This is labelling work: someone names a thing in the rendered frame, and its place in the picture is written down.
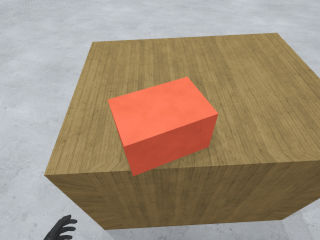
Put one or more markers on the pedestal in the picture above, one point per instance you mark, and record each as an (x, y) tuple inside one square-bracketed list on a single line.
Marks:
[(263, 159)]

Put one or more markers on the carton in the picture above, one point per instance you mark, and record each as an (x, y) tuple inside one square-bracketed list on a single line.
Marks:
[(163, 123)]

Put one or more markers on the robot left hand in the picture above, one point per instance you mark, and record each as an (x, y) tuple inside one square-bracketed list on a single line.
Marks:
[(54, 233)]

